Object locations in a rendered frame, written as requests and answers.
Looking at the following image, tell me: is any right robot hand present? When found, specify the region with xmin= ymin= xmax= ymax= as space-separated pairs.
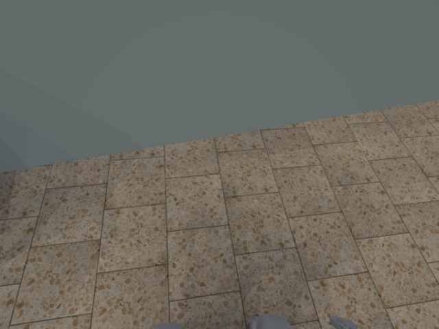
xmin=330 ymin=315 xmax=357 ymax=329

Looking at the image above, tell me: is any robot right thigh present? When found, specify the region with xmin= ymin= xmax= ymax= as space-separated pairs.
xmin=250 ymin=314 xmax=293 ymax=329

